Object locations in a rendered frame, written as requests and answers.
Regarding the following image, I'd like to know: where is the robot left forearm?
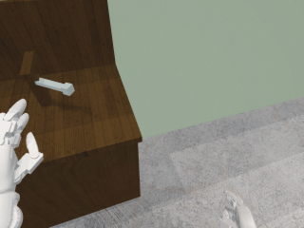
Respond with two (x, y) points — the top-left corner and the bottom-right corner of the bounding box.
(0, 191), (23, 228)

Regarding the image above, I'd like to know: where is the left robot hand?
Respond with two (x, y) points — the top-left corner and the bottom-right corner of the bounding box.
(0, 99), (44, 193)

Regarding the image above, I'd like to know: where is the right robot hand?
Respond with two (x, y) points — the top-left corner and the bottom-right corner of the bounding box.
(219, 190), (257, 228)

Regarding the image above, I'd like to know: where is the tap lever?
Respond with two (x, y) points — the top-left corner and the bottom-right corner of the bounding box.
(34, 78), (75, 96)

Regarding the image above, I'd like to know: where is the counter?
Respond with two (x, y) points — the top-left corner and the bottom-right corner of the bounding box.
(0, 0), (143, 228)

